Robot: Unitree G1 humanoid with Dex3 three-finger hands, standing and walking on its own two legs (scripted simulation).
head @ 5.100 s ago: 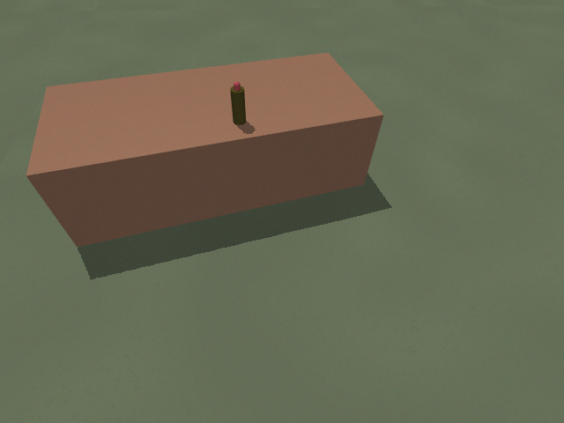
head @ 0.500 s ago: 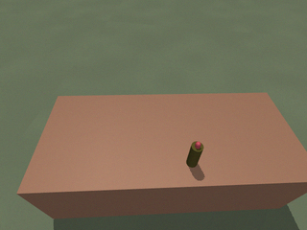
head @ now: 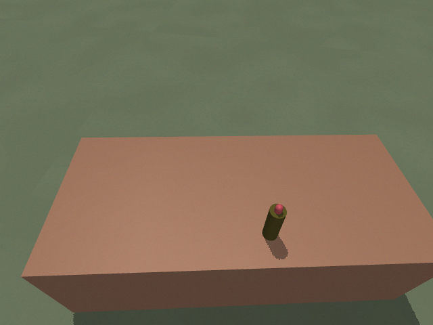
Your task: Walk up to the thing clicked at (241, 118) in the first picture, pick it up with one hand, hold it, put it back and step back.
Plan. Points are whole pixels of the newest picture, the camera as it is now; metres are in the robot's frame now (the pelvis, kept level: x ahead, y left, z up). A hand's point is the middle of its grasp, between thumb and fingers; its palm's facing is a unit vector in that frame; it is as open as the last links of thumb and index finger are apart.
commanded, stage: walk up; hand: right
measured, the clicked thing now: (274, 220) +0.48 -0.19 -0.27
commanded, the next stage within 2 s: stand in 0.04 s
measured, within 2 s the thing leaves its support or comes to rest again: neither
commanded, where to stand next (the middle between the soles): +0.05 +0.01 m, yaw +1 degrees
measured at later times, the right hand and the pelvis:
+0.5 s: hand out of the picture +0.07 -0.26 -0.15, palm faces +0.01 +0.94 -0.34, open 7.4 cm; pelvis +0.00 +0.00 +0.00, yaw +0 degrees
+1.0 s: hand out of the picture +0.07 -0.26 -0.15, palm faces +0.00 +0.94 -0.34, open 7.4 cm; pelvis +0.00 -0.01 +0.00, yaw +0 degrees
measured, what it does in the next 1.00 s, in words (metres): stands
